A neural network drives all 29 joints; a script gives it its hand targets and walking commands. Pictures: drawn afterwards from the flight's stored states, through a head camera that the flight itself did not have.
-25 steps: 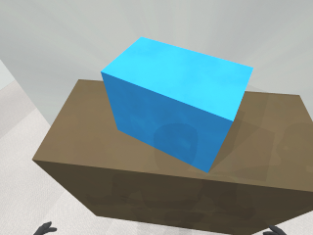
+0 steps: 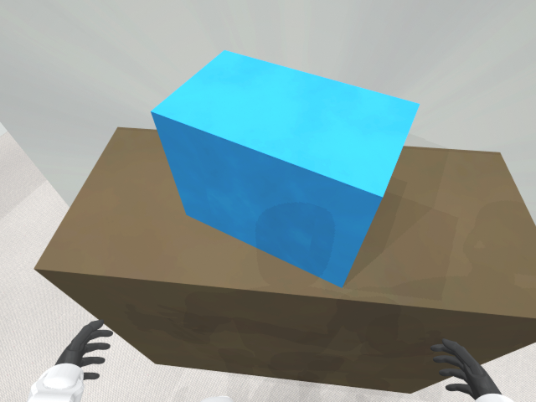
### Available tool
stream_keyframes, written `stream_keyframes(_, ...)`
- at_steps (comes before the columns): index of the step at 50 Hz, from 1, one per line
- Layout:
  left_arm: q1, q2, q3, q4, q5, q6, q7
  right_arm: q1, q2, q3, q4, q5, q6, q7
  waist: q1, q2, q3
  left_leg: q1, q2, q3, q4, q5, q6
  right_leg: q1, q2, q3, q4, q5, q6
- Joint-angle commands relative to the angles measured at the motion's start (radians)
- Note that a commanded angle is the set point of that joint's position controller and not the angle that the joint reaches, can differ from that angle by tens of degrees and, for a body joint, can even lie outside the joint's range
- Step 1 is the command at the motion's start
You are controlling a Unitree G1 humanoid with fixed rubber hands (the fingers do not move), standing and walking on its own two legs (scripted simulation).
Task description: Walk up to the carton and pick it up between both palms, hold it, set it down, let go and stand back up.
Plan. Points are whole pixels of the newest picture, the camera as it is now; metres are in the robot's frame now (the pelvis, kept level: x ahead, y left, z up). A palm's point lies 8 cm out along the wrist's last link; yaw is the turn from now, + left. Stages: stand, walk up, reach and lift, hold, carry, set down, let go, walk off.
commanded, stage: reach and lift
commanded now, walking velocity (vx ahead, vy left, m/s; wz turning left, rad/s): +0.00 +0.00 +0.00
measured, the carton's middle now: (283, 168) +0.44 -0.01 +0.09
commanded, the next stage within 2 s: none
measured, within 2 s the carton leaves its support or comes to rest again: neither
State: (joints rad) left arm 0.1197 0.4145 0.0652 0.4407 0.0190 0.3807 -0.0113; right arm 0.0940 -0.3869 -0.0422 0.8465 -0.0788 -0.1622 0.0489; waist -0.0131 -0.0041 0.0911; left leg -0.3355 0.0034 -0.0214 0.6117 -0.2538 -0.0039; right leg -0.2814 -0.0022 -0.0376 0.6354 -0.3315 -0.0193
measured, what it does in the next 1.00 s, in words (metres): stands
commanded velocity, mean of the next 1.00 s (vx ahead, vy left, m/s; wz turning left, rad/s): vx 0.00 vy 0.00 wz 0.00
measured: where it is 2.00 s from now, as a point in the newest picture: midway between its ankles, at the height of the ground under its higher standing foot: outside the picture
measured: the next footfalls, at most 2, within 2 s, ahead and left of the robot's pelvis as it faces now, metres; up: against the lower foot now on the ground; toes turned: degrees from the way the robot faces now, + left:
none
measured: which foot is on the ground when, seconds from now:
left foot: down 0.00-1.00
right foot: down 0.00-1.00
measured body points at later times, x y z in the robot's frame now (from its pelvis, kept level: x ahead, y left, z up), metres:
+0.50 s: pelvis +0.01 +0.03 +0.01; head +0.02 +0.05 +0.46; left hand +0.20 +0.32 -0.04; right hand +0.17 -0.23 -0.03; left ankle +0.05 +0.13 -0.73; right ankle +0.01 -0.10 -0.73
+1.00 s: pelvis +0.00 +0.04 +0.02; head +0.01 +0.06 +0.47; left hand +0.20 +0.31 +0.02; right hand +0.17 -0.20 +0.04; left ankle +0.05 +0.13 -0.73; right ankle +0.01 -0.11 -0.73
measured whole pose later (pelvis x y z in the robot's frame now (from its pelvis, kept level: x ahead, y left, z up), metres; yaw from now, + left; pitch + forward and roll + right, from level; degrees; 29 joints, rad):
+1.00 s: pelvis +0.00 +0.04 +0.02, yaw -3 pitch -5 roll -1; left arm 0.31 0.47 0.09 -0.04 -0.23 0.36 -0.14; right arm 0.49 -0.17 -0.04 -0.23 0.14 0.31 -0.22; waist 0.07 -0.03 0.10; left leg -0.17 0.01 0.04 0.44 -0.19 0.03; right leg -0.10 0.00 0.02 0.37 -0.20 0.03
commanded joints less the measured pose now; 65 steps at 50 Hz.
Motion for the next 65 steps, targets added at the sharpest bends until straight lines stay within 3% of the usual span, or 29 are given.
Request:
stream_keyframes(1,0.025,0.199,0.173,-0.153,0.047,0.006,-0.027,0.06,-0.041,-0.039,-0.212,0.081,0.0,-0.072,0.036,-0.152,-0.149,0.211,-0.028,0.104,-0.136,0.104,0.041,0.235,-0.011,0.038,-0.18,0.383,0.03)
stream_keyframes(8,-0.007,0.232,0.179,-0.219,0.035,-0.012,-0.063,0.105,0.024,-0.004,-0.366,0.115,0.058,-0.121,0.024,-0.097,-0.058,0.281,-0.033,0.12,-0.206,0.072,0.031,0.2,-0.017,0.047,-0.261,0.322,0.04)
stream_keyframes(13,-0.001,0.218,0.144,-0.305,-0.008,-0.028,-0.058,0.138,0.056,-0.041,-0.472,0.129,0.093,-0.137,0.023,-0.054,-0.076,0.316,-0.019,0.124,-0.229,0.105,0.017,0.18,-0.008,0.033,-0.277,0.279,0.026)
stream_keyframes(19,0.048,0.197,0.116,-0.412,-0.072,-0.034,-0.047,0.158,0.054,-0.091,-0.584,0.144,0.128,-0.14,0.016,0.026,-0.102,0.34,0.01,0.127,-0.252,0.162,-0.01,0.199,0.012,0.015,-0.28,0.227,0.0)
stream_keyframes(20,0.055,0.185,0.109,-0.415,-0.077,-0.031,-0.046,0.166,0.05,-0.099,-0.584,0.148,0.139,-0.137,0.001,0.038,-0.085,0.326,0.02,0.12,-0.261,0.171,-0.013,0.212,0.019,0.009,-0.276,0.235,-0.001)
stream_keyframes(23,0.092,0.172,0.109,-0.457,-0.112,-0.039,-0.048,0.184,0.07,-0.097,-0.68,0.163,0.149,-0.136,0.014,0.051,-0.106,0.321,0.019,0.127,-0.272,0.188,-0.021,0.226,0.018,0.014,-0.283,0.237,-0.004)
stream_keyframes(26,0.089,0.17,0.103,-0.509,-0.124,-0.038,-0.041,0.198,0.062,-0.116,-0.717,0.179,0.174,-0.131,0.005,0.094,-0.092,0.317,0.033,0.111,-0.29,0.211,-0.034,0.247,0.027,0.009,-0.279,0.253,-0.007)
stream_keyframes(28,0.105,0.169,0.099,-0.502,-0.135,-0.034,-0.048,0.221,0.065,-0.12,-0.754,0.19,0.192,-0.134,0.0,0.073,-0.078,0.31,0.037,0.101,-0.305,0.191,-0.031,0.261,0.036,0.008,-0.289,0.248,-0.005)
stream_keyframes(29,0.106,0.176,0.095,-0.529,-0.148,-0.036,-0.049,0.229,0.072,-0.128,-0.79,0.202,0.203,-0.134,0.01,0.103,-0.098,0.331,0.039,0.1,-0.313,0.167,-0.035,0.258,0.032,0.011,-0.298,0.239,-0.005)
stream_keyframes(30,0.109,0.18,0.104,-0.527,-0.154,-0.033,-0.052,0.231,0.072,-0.124,-0.805,0.206,0.216,-0.136,0.013,0.083,-0.083,0.314,0.032,0.103,-0.315,0.181,-0.032,0.263,0.029,0.02,-0.304,0.251,-0.006)
stream_keyframes(32,0.099,0.188,0.105,-0.572,-0.167,-0.038,-0.052,0.239,0.082,-0.139,-0.856,0.212,0.237,-0.143,0.012,0.095,-0.069,0.3,0.033,0.108,-0.325,0.161,-0.031,0.277,0.028,0.022,-0.31,0.248,0.001)
stream_keyframes(34,0.118,0.208,0.118,-0.581,-0.181,-0.041,-0.059,0.265,0.096,-0.137,-0.934,0.221,0.265,-0.156,0.033,0.084,-0.062,0.28,0.032,0.114,-0.343,0.105,-0.018,0.297,0.023,0.031,-0.317,0.227,0.005)
stream_keyframes(36,0.116,0.22,0.121,-0.578,-0.192,-0.04,-0.07,0.287,0.108,-0.14,-0.959,0.227,0.3,-0.173,0.033,0.081,-0.058,0.289,0.029,0.113,-0.343,0.098,-0.016,0.294,0.019,0.033,-0.325,0.226,0.004)
stream_keyframes(42,0.119,0.304,0.153,-0.641,-0.229,-0.062,-0.112,0.35,0.146,-0.124,-1.144,0.253,0.396,-0.24,0.074,0.087,-0.006,0.215,0.042,0.131,-0.369,-0.022,0.016,0.325,0.007,0.061,-0.335,0.161,0.019)
stream_keyframes(47,0.129,0.384,0.18,-0.713,-0.289,-0.092,-0.13,0.415,0.2,-0.094,-1.294,0.271,0.454,-0.296,0.106,0.09,-0.028,0.255,0.027,0.144,-0.325,-0.009,0.026,0.249,-0.03,0.098,-0.354,0.108,0.005)
stream_keyframes(50,0.159,0.39,0.163,-0.74,-0.326,-0.101,-0.142,0.461,0.213,-0.088,-1.318,0.276,0.489,-0.323,0.093,0.097,-0.013,0.266,0.041,0.122,-0.323,0.005,0.02,0.232,-0.035,0.098,-0.355,0.115,-0.004)
stream_keyframes(54,0.157,0.426,0.175,-0.776,-0.357,-0.119,-0.153,0.475,0.238,-0.067,-1.372,0.298,0.524,-0.359,0.1,0.111,-0.025,0.259,0.043,0.105,-0.316,-0.011,0.027,0.227,-0.042,0.105,-0.352,0.079,-0.01)
stream_keyframes(55,0.161,0.416,0.162,-0.781,-0.371,-0.122,-0.155,0.472,0.236,-0.073,-1.381,0.296,0.53,-0.362,0.086,0.099,-0.02,0.261,0.054,0.089,-0.314,-0.007,0.025,0.217,-0.04,0.103,-0.347,0.086,-0.015)
stream_keyframes(60,0.199,0.464,0.184,-0.832,-0.389,-0.156,-0.159,0.518,0.261,-0.039,-1.463,0.32,0.532,-0.385,0.095,0.127,-0.035,0.275,0.056,0.066,-0.297,0.02,0.019,0.225,-0.052,0.114,-0.343,0.092,-0.023)
stream_keyframes(65,0.213,0.483,0.203,-0.82,-0.396,-0.171,-0.175,0.522,0.266,0.007,-1.535,0.339,0.53,-0.405,0.104,0.11,-0.021,0.316,0.054,0.053,-0.279,0.031,0.026,0.187,-0.059,0.121,-0.351,0.08,-0.02)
